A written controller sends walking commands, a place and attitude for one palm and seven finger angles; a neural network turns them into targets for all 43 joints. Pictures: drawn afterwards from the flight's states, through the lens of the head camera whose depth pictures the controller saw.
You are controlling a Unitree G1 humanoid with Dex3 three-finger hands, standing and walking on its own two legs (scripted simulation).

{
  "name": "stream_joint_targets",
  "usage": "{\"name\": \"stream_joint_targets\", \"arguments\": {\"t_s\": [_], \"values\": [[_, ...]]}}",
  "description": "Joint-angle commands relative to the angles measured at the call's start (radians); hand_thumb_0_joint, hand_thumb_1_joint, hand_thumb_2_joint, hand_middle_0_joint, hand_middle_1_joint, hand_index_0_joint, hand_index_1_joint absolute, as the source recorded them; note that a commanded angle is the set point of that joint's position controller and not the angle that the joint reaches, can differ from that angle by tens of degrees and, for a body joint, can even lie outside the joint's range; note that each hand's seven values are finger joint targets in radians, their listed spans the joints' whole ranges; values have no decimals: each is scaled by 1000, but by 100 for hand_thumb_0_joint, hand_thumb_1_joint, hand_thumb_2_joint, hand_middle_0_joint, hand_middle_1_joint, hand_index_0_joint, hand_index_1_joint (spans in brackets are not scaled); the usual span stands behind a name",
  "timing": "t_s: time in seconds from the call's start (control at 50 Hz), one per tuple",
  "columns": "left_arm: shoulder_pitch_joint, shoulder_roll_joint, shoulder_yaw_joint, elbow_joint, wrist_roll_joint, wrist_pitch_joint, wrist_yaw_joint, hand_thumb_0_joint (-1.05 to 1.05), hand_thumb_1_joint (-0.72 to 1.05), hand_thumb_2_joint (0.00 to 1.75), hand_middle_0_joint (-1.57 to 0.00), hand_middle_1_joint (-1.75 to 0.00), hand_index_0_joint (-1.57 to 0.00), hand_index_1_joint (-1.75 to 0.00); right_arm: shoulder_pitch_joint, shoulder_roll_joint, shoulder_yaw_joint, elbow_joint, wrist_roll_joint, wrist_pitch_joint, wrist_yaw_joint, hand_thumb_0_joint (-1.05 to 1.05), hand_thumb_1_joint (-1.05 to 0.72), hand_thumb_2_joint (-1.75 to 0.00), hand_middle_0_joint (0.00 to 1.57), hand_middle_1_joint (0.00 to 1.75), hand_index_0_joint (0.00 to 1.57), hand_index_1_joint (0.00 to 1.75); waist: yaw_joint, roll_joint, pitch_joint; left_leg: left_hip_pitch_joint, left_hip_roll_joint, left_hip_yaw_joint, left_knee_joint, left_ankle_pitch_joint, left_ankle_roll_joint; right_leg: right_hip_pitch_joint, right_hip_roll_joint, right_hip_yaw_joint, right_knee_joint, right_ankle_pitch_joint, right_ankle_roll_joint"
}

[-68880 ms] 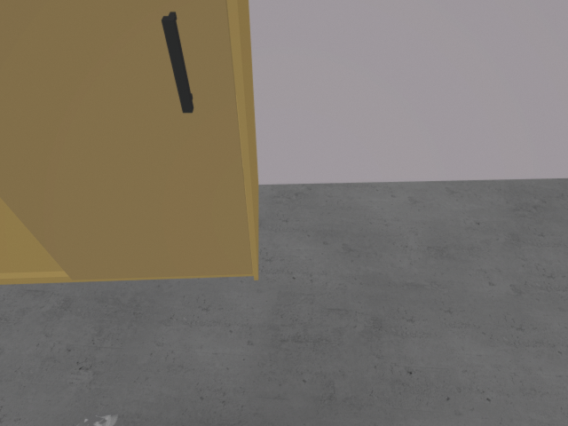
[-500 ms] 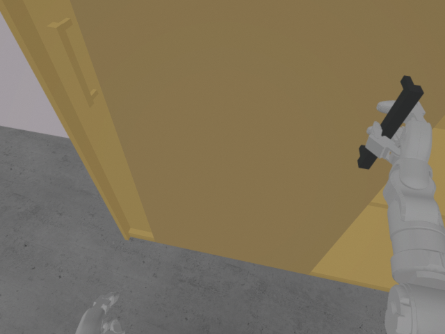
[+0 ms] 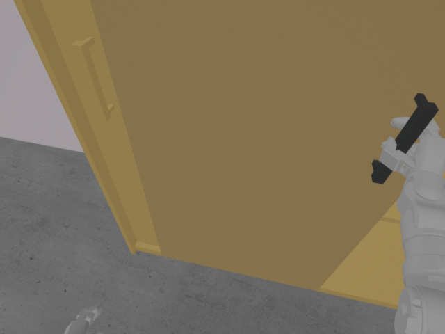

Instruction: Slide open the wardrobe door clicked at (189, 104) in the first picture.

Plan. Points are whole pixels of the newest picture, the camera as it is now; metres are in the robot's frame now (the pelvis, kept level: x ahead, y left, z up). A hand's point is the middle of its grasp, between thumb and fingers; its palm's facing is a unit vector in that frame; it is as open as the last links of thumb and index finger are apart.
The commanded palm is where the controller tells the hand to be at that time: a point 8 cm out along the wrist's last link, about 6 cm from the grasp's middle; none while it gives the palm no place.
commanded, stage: loosen the grip on the handle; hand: right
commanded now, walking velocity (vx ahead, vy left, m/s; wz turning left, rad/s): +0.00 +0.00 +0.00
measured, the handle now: (397, 141) +0.47 -0.28 +0.14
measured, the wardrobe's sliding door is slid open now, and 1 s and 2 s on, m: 0.54 0.53 0.53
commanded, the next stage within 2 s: slip the hand off the handle in 0.64 s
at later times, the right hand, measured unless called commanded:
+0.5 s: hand (394, 154) +0.42 -0.26 +0.15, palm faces +0.37 +0.92 -0.15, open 13.0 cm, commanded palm +0.39 -0.30 +0.15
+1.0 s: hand (402, 155) +0.43 -0.28 +0.15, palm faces +0.35 +0.93 -0.14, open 13.7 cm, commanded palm +0.39 -0.34 +0.15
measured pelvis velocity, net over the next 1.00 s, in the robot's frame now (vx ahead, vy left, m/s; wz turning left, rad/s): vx -0.03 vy -0.02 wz -0.06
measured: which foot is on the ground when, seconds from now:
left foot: down 0.00-1.00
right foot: down 0.00-1.00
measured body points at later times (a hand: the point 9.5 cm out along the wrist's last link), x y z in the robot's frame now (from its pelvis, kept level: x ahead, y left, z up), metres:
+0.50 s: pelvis -0.03 +0.00 -0.01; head +0.00 -0.01 +0.44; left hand +0.04 +0.27 -0.11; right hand +0.40 -0.31 +0.16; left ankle -0.02 +0.07 -0.74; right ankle +0.02 -0.09 -0.74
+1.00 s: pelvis -0.03 -0.02 -0.01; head +0.00 -0.03 +0.44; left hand +0.06 +0.24 -0.11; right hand +0.40 -0.33 +0.16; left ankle -0.02 +0.07 -0.74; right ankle +0.02 -0.09 -0.74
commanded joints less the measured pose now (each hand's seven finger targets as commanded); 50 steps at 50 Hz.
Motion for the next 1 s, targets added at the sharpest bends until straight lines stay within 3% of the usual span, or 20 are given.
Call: {"name": "stream_joint_targets", "arguments": {"t_s": [0.0,0.02,0.04,0.06,0.08,0.1,0.12,0.16,0.2,0.28,0.42,0.44,0.56,0.66,0.7,0.72,0.76,0.86,0.9,0.98], "values": [[-66,144,52,-125,1,-44,12,0,90,90,-20,-30,-20,-30,-381,-310,-55,-244,-15,-84,-6,0,-90,-90,45,140,45,140,-45,8,-329,49,212,-151,-36,554,-98,227,-115,187,7,356,12],[-65,143,50,-126,2,-43,11,0,90,90,-20,-30,-20,-30,-380,-306,-55,-241,-16,-83,-6,0,-90,-90,45,140,45,140,-47,9,-325,46,211,-148,-33,548,-95,226,-116,189,5,364,12],[44,117,121,-123,20,-99,-51,0,90,90,-20,-30,-20,-30,-998,-729,-318,-208,-151,-98,14,0,-90,-90,45,140,45,140,-13,171,-19,-170,116,-127,-68,566,-175,155,-64,67,-9,240,-18],[-17,157,81,-105,45,-150,-60,0,90,90,-20,-30,-20,-30,-793,-283,-78,183,-117,28,88,0,-78,-84,45,140,45,140,60,236,-286,-27,60,-38,118,786,-30,109,38,188,-41,611,-35],[73,157,111,-99,10,-154,-65,0,90,90,-20,-30,-20,-30,-672,-298,-195,40,-98,40,113,0,-66,-78,45,140,45,140,-2,96,-458,-89,72,-30,136,644,-32,267,21,219,42,782,-12],[48,145,98,-95,17,-165,-73,0,90,90,-20,-30,-20,-30,-610,-319,-195,27,-98,16,132,0,-54,-73,45,140,45,140,-66,-191,-480,-149,86,-65,67,384,-21,374,25,219,38,669,21],[50,140,89,-102,37,-163,-74,0,90,90,-20,-30,-20,-30,-622,-336,-202,-73,-96,-22,108,0,-42,-67,45,140,45,140,-53,-251,-427,-187,72,-59,25,267,-14,387,12,235,20,586,35],[65,129,90,-106,40,-170,-88,0,90,90,-20,-30,-20,-30,-621,-209,-70,-90,-112,-61,66,0,-17,-55,45,140,45,140,-6,-46,-313,-189,64,-53,19,337,-20,274,6,217,33,523,-4],[73,145,93,-110,31,-159,-94,0,90,90,-20,-30,-20,-30,-588,-206,-77,-93,-76,-85,46,0,7,-43,45,140,45,140,3,111,-349,-128,63,-48,26,353,-33,207,15,220,27,405,-14],[59,139,75,-99,10,-163,-89,0,90,90,-20,-30,-20,-30,-696,-225,-37,-58,-75,-91,38,0,55,-20,42,137,42,137,8,9,-321,-167,65,-80,-10,133,-36,155,39,216,-12,121,-17],[81,145,65,-83,8,-180,-78,0,90,90,-20,-30,-20,-30,-724,-245,-27,-53,-62,-107,22,0,55,-20,33,125,33,125,17,17,-295,-153,69,-103,-49,35,-39,102,43,224,-34,27,-25],[92,151,64,-67,9,-181,-74,0,90,90,-20,-30,-20,-30,-759,-328,-85,-28,-70,-109,14,0,55,-20,32,123,32,123,15,22,-281,-156,69,-104,-51,28,-39,89,39,225,-32,19,-26],[126,144,70,-54,19,-191,-80,0,90,90,-20,-30,-20,-30,-746,-248,-27,-58,-69,-142,19,0,55,-20,25,115,25,115,23,-40,-325,-193,56,-78,-23,104,-32,185,31,250,-22,117,-20],[136,146,72,-46,19,-191,-82,0,90,90,-20,-30,-20,-30,-749,-225,-25,-70,-52,-128,15,0,55,-20,25,115,25,115,28,-4,-312,-196,51,-70,-21,140,-37,192,31,253,-17,155,-20],[143,148,73,-48,20,-188,-82,0,90,90,-20,-30,-20,-30,-727,-240,-42,-79,-54,-124,6,0,55,-20,25,115,25,115,21,-4,-318,-196,52,-62,-18,154,-32,210,25,264,-14,188,-17],[156,154,70,-34,22,-180,-79,0,90,90,-20,-30,-20,-30,-679,-304,-93,25,-69,-114,5,0,55,-20,25,115,25,115,21,34,-274,-197,50,-68,-18,141,-36,161,29,259,-14,163,-18],[147,149,60,-50,21,-174,-78,0,90,90,-20,-30,-20,-30,-727,-290,-67,17,-73,-117,12,0,55,-20,25,115,25,115,32,34,-247,-215,55,-66,-18,104,-40,132,34,258,-21,106,-20],[145,146,54,-72,22,-165,-77,0,90,90,-20,-30,-20,-30,-718,-334,-98,43,-83,-128,19,0,55,-20,25,115,25,115,17,4,-267,-223,54,-65,-2,95,-35,131,33,270,-14,99,-17],[152,152,55,-82,23,-157,-70,0,90,90,-20,-30,-20,-30,-691,-400,-149,57,-79,-136,21,0,55,-20,25,115,25,115,7,44,-280,-182,58,-70,-3,112,-37,97,37,259,-1,114,-22],[151,150,50,-94,22,-149,-70,0,90,90,-20,-30,-20,-30,-733,-417,-134,56,-95,-141,39,0,55,-20,25,115,25,115,20,13,-287,-202,57,-72,7,101,-40,89,39,260,2,93,-21]]}}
